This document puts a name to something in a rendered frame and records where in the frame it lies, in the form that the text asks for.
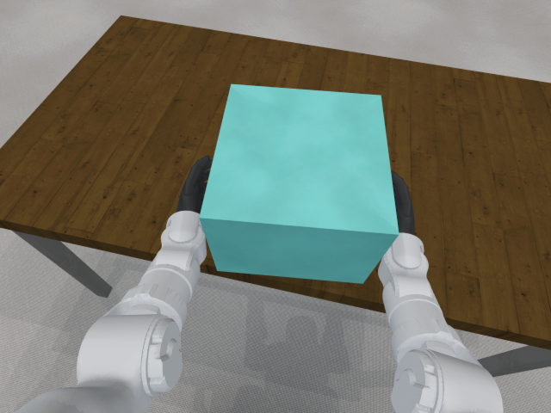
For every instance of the robot left forearm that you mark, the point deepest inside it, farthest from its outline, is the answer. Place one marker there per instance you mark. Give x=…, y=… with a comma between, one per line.
x=168, y=284

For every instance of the table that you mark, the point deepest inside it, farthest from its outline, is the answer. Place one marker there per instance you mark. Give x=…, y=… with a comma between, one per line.
x=102, y=161

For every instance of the left robot hand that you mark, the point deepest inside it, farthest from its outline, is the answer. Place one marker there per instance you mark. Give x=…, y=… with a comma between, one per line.
x=194, y=188

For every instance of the robot right upper arm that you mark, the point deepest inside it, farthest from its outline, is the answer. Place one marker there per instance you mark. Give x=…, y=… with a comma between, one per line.
x=427, y=381

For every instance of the robot right forearm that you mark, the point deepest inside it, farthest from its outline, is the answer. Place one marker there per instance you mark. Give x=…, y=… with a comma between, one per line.
x=413, y=313

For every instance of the right robot hand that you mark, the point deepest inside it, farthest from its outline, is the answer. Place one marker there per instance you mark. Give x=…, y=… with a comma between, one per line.
x=403, y=204

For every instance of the carton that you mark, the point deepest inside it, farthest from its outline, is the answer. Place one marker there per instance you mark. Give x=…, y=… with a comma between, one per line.
x=300, y=185

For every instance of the robot left upper arm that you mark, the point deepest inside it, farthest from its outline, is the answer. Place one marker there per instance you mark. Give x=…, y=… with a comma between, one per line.
x=126, y=362

